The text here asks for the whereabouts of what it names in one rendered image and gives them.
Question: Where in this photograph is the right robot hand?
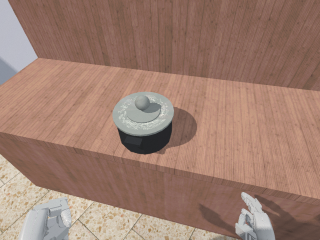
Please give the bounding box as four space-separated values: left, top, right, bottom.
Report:
235 192 276 240

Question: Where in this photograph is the lid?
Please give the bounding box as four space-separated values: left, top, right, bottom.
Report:
112 91 174 137

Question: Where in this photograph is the table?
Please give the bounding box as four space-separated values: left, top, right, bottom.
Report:
0 0 320 240

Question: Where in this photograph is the left robot hand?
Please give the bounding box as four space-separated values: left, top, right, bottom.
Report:
18 197 72 240

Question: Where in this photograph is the knob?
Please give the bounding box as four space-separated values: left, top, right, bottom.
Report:
134 95 150 111

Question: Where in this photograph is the pot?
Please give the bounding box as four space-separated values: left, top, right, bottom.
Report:
117 121 172 155

